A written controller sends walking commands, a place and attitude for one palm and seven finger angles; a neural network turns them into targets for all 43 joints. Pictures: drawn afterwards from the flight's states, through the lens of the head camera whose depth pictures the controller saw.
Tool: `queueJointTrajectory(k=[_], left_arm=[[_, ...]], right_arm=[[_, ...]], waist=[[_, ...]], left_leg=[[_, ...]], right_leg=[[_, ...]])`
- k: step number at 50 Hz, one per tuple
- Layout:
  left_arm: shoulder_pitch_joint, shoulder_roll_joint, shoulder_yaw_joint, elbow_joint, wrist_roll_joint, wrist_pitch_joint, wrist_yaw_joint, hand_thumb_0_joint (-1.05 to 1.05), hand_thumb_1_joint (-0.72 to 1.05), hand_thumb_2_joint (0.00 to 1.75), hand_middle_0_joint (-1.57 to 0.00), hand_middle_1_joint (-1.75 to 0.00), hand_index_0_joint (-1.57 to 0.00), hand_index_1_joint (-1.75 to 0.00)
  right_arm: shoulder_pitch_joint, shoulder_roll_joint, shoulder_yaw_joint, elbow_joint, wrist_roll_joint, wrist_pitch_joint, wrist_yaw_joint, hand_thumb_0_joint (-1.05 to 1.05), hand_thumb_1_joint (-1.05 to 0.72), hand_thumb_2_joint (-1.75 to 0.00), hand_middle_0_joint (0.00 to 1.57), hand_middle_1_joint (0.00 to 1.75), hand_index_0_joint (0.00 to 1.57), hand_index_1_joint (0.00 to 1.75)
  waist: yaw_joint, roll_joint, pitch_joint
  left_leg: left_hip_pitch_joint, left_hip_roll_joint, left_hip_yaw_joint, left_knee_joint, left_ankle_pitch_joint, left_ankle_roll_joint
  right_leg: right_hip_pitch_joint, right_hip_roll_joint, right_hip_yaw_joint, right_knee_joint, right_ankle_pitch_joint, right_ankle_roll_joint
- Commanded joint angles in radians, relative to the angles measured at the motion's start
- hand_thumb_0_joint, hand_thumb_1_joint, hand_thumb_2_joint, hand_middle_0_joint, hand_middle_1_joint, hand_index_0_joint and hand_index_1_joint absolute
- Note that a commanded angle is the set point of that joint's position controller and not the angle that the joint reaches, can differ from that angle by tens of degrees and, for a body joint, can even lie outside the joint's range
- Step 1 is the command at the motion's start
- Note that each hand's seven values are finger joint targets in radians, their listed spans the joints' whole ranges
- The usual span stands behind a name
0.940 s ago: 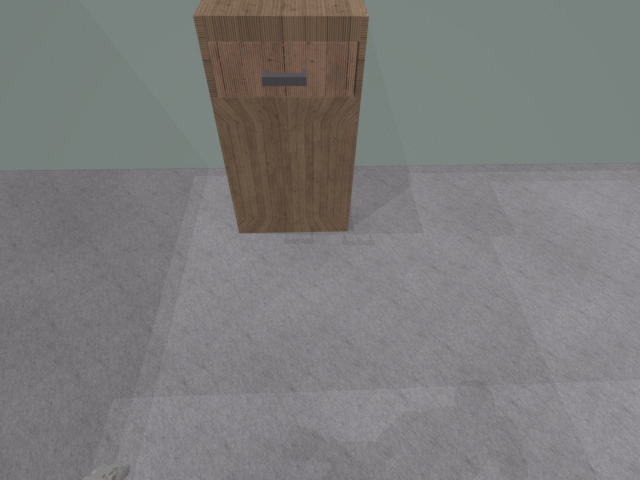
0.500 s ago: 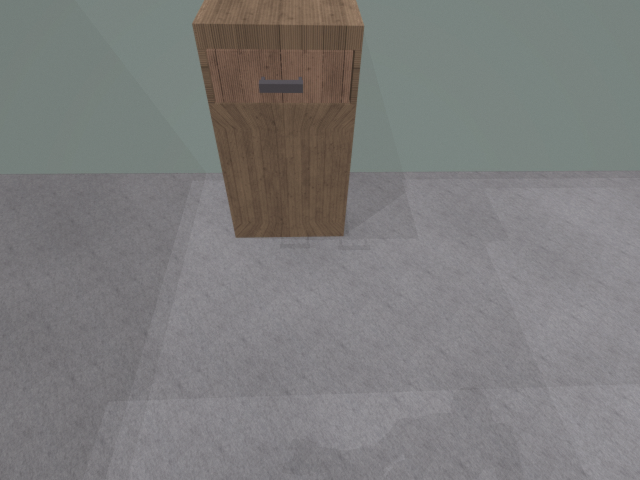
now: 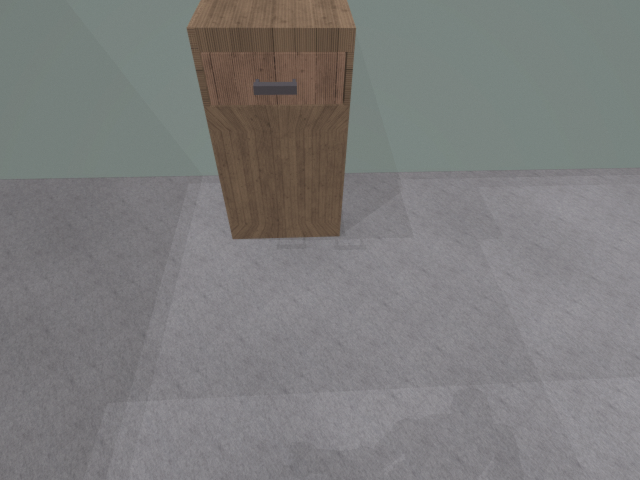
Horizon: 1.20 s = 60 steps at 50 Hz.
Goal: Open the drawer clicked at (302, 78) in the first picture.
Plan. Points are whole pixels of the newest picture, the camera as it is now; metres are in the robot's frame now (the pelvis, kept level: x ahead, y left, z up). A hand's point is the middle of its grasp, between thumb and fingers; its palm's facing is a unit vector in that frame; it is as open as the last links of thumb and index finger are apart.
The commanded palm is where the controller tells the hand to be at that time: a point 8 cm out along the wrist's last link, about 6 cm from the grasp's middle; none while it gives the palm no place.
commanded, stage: look at it before walking up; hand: left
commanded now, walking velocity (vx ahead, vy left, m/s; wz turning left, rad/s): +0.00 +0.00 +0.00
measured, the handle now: (275, 85) +1.18 +0.20 -0.06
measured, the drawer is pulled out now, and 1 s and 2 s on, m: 0.00 0.00 0.00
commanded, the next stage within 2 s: walk to a spot facing it in 0.50 s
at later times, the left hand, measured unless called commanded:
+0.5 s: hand out of the picture +0.06 +0.25 -0.16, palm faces -0.02 -0.94 -0.33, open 7.3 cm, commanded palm none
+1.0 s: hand out of the picture +0.05 +0.17 -0.20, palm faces -0.01 -0.98 -0.18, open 7.3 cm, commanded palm none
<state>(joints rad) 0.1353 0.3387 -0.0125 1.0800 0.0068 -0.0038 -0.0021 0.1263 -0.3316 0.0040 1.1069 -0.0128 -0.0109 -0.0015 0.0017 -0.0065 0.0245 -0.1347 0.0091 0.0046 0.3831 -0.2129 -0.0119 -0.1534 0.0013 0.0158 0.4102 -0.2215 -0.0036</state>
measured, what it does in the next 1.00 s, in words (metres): shifts its weight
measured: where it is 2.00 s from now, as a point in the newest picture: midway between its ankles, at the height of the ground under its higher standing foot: (330, 424)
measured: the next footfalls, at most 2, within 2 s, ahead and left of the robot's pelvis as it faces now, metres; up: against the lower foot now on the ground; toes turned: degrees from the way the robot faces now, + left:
left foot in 1.22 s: +0.28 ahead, +0.13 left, +0.00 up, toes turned -1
right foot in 1.74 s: +0.45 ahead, -0.15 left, +0.00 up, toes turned -33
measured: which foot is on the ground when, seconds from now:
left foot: down 0.00-0.98, up 1.00-1.00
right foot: down 0.00-1.00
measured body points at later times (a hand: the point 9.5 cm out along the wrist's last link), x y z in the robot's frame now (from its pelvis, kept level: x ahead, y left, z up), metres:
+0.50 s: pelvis +0.00 +0.00 +0.00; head +0.00 +0.00 +0.45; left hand +0.07 +0.29 -0.13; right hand +0.08 -0.30 -0.13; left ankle +0.00 +0.13 -0.74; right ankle +0.00 -0.12 -0.74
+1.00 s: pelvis +0.08 -0.01 -0.03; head +0.08 -0.01 +0.42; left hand +0.05 +0.23 -0.18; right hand +0.04 -0.25 -0.18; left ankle +0.00 +0.12 -0.73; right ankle +0.00 -0.12 -0.74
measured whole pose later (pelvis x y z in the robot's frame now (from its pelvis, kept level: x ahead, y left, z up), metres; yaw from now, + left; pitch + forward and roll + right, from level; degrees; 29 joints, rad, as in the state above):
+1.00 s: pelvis +0.08 -0.01 -0.03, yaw -3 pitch +0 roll -1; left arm 0.40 0.17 0.02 1.08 0.02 -0.04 -0.01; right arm 0.35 -0.20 -0.02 1.12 -0.02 -0.02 0.00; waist 0.01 0.01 0.00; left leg -0.25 0.08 0.06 0.81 -0.50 -0.01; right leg -0.21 0.06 0.05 0.67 -0.47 -0.03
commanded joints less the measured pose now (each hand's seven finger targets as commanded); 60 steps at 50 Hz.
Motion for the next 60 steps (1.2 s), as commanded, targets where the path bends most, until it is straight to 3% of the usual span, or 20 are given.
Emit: queueJointTrajectory(k=[1,12,30,32,34,36,42,45,46,47,48,49,50,51,52,55,56,58,59,60], left_arm=[[-0.048,0.209,0.046,-0.066,0.004,-0.019,0.012,0.0,0.9,0.9,-0.2,-0.3,-0.2,-0.3],[-0.04,0.208,0.047,-0.064,0.004,-0.023,0.012,0.0,0.9,0.9,-0.2,-0.3,-0.2,-0.3],[-0.034,0.21,0.045,-0.055,0.004,-0.023,0.012,0.0,0.9,0.9,-0.2,-0.3,-0.2,-0.3],[0.044,0.085,0.02,-0.021,0.005,-0.002,0.015,0.0,0.9,0.9,-0.2,-0.3,-0.2,-0.3],[0.077,0.088,0.026,-0.021,0.012,0.012,0.007,0.0,0.9,0.9,-0.2,-0.3,-0.2,-0.3],[0.095,0.089,0.037,-0.038,0.016,0.016,-0.004,0.0,0.9,0.9,-0.2,-0.3,-0.2,-0.3],[0.19,0.027,0.058,-0.072,0.017,-0.012,-0.015,0.0,0.9,0.9,-0.2,-0.3,-0.2,-0.3],[0.247,-0.007,0.067,-0.067,0.017,-0.03,-0.013,0.0,0.9,0.9,-0.2,-0.3,-0.2,-0.3],[0.29,-0.007,0.073,-0.054,0.019,-0.038,-0.009,0.0,0.9,0.9,-0.2,-0.3,-0.2,-0.3],[0.358,0.015,0.081,-0.029,0.02,-0.046,-0.002,0.0,0.9,0.9,-0.2,-0.3,-0.2,-0.3],[0.445,0.059,0.092,0.005,0.021,-0.052,0.009,0.0,0.9,0.9,-0.2,-0.3,-0.2,-0.3],[0.529,0.065,0.096,0.026,0.017,-0.058,0.019,0.0,0.9,0.9,-0.2,-0.3,-0.2,-0.3],[0.559,0.042,0.091,0.037,0.022,-0.06,0.031,0.0,0.9,0.9,-0.2,-0.3,-0.2,-0.3],[0.539,0.036,0.09,0.036,0.029,-0.059,0.039,0.0,0.9,0.9,-0.2,-0.3,-0.2,-0.3],[0.495,0.015,0.086,0.025,0.033,-0.06,0.042,0.0,0.9,0.9,-0.2,-0.3,-0.2,-0.3],[0.382,0.003,0.084,-0.002,0.029,-0.062,0.035,0.0,0.9,0.9,-0.2,-0.3,-0.2,-0.3],[0.347,0.001,0.084,-0.007,0.026,-0.063,0.032,0.0,0.9,0.9,-0.2,-0.3,-0.2,-0.3],[0.28,0.016,0.094,-0.011,0.018,-0.064,0.024,0.0,0.9,0.9,-0.2,-0.3,-0.2,-0.3],[0.266,0.012,0.101,-0.014,0.014,-0.063,0.021,0.0,0.9,0.9,-0.2,-0.3,-0.2,-0.3],[0.278,-0.028,0.1,-0.023,0.008,-0.061,0.015,0.0,0.9,0.9,-0.2,-0.3,-0.2,-0.3]], right_arm=[[-0.049,-0.21,-0.039,-0.065,0.003,-0.022,-0.011,0.0,-0.9,-0.9,0.2,0.3,0.2,0.3],[-0.045,-0.21,-0.039,-0.064,0.004,-0.026,-0.011,0.0,-0.9,-0.9,0.2,0.3,0.2,0.3],[-0.046,-0.214,-0.036,-0.057,0.006,-0.024,-0.012,0.0,-0.9,-0.9,0.2,0.3,0.2,0.3],[0.02,-0.084,-0.007,-0.029,-0.003,-0.006,-0.007,0.0,-0.9,-0.9,0.2,0.3,0.2,0.3],[0.056,-0.083,-0.015,-0.027,-0.01,0.005,-0.003,0.0,-0.9,-0.9,0.2,0.3,0.2,0.3],[0.073,-0.092,-0.024,-0.04,-0.014,0.005,-0.002,0.0,-0.9,-0.9,0.2,0.3,0.2,0.3],[0.156,-0.086,-0.051,-0.066,-0.006,-0.024,-0.007,0.0,-0.9,-0.9,0.2,0.3,0.2,0.3],[0.183,-0.068,-0.059,-0.072,-0.003,-0.038,-0.012,0.0,-0.9,-0.9,0.2,0.3,0.2,0.3],[0.175,-0.051,-0.06,-0.076,-0.002,-0.044,-0.014,0.0,-0.9,-0.9,0.2,0.3,0.2,0.3],[0.14,-0.018,-0.055,-0.094,0.001,-0.05,-0.013,0.0,-0.9,-0.9,0.2,0.3,0.2,0.3],[0.075,0.027,-0.05,-0.127,0.001,-0.054,-0.009,0.0,-0.9,-0.9,0.2,0.3,0.2,0.3],[-0.034,0.032,-0.042,-0.17,-0.004,-0.059,-0.008,0.0,-0.9,-0.9,0.2,0.3,0.2,0.3],[-0.088,0.038,-0.045,-0.188,-0.007,-0.065,-0.008,0.0,-0.9,-0.9,0.2,0.3,0.2,0.3],[-0.096,0.047,-0.048,-0.195,-0.004,-0.067,-0.004,0.0,-0.9,-0.9,0.2,0.3,0.2,0.3],[-0.091,0.056,-0.052,-0.198,-0.002,-0.063,0.0,0.0,-0.9,-0.9,0.2,0.3,0.2,0.3],[-0.052,0.094,-0.053,-0.192,0.006,-0.048,0.016,0.0,-0.9,-0.9,0.2,0.3,0.2,0.3],[-0.03,0.099,-0.053,-0.19,0.008,-0.049,0.02,0.0,-0.9,-0.9,0.2,0.3,0.2,0.3],[0.108,0.092,-0.061,-0.147,0.008,-0.054,0.017,0.0,-0.9,-0.9,0.2,0.3,0.2,0.3],[0.237,0.063,-0.07,-0.107,0.007,-0.058,0.005,0.0,-0.9,-0.9,0.2,0.3,0.2,0.3],[0.394,-0.007,-0.089,-0.061,0.001,-0.063,-0.011,0.0,-0.9,-0.9,0.2,0.3,0.2,0.3]], waist=[[0.0,0.001,-0.028],[-0.001,0.007,-0.067],[-0.001,0.009,-0.058],[0.0,-0.005,-0.06],[0.002,-0.016,0.008],[0.002,-0.014,0.089],[0.003,0.071,0.084],[0.02,0.078,0.081],[0.034,0.032,0.058],[0.06,-0.075,0.033],[0.082,-0.239,0.036],[0.137,-0.252,0.089],[0.146,-0.147,0.1],[0.126,-0.092,0.09],[0.099,-0.094,0.081],[0.034,-0.123,0.09],[0.01,-0.121,0.096],[-0.065,-0.111,0.056],[-0.116,-0.074,0.008],[-0.168,0.056,-0.095]], left_leg=[[-0.016,0.107,-0.094,-0.068,0.085,0.039],[0.01,0.11,-0.096,-0.062,0.136,0.039],[0.016,0.114,-0.095,-0.075,0.133,0.037],[0.017,0.104,-0.059,-0.05,-0.009,0.018],[-0.046,0.091,-0.047,-0.042,-0.25,0.022],[-0.107,0.092,-0.051,-0.036,-0.36,0.031],[-0.076,0.175,-0.116,0.011,-0.337,0.094],[-0.094,0.201,-0.118,0.095,-0.193,0.109],[-0.13,0.175,-0.066,0.192,-0.105,0.093],[-0.255,0.11,0.043,0.359,-0.059,0.052],[-0.459,0.031,0.143,0.556,-0.189,0.006],[-0.628,0.038,0.101,0.698,-0.382,-0.003],[-0.706,0.065,0.052,0.753,-0.385,-0.003],[-0.718,0.094,0.019,0.738,-0.393,0.0],[-0.683,0.113,-0.005,0.676,-0.394,0.004],[-0.469,0.087,0.047,0.52,-0.245,-0.002],[-0.364,0.077,0.064,0.445,-0.174,-0.001],[-0.089,0.013,0.144,0.275,-0.015,-0.002],[0.093,0.01,0.132,0.21,0.028,0.002],[0.295,0.102,0.028,0.16,-0.021,0.02]], right_leg=[[-0.02,-0.116,0.101,-0.088,0.075,-0.029],[0.002,-0.119,0.099,-0.082,0.131,-0.029],[0.004,-0.118,0.095,-0.091,0.133,-0.027],[-0.014,-0.107,0.099,-0.09,-0.04,-0.014],[-0.078,-0.092,0.133,-0.1,-0.28,-0.029],[-0.144,-0.073,0.159,-0.086,-0.375,-0.047],[-0.213,-0.017,0.123,0.11,-0.268,-0.072],[-0.184,-0.006,0.107,0.193,-0.14,-0.08],[-0.117,-0.03,0.146,0.177,-0.054,-0.095],[0.025,-0.103,0.263,0.102,0.06,-0.131],[0.179,-0.238,0.481,-0.022,0.219,-0.205],[0.269,-0.315,0.615,-0.067,0.453,-0.282],[0.322,-0.323,0.611,-0.04,0.565,-0.314],[0.329,-0.322,0.552,-0.014,0.521,-0.301],[0.279,-0.308,0.511,-0.018,0.423,-0.274],[0.038,-0.24,0.38,-0.107,0.242,-0.216],[-0.048,-0.216,0.335,-0.119,0.211,-0.191],[-0.146,-0.135,0.222,-0.055,0.217,-0.134],[-0.199,-0.095,0.182,0.085,0.279,-0.11],[-0.272,-0.042,0.137,0.324,0.229,-0.083]])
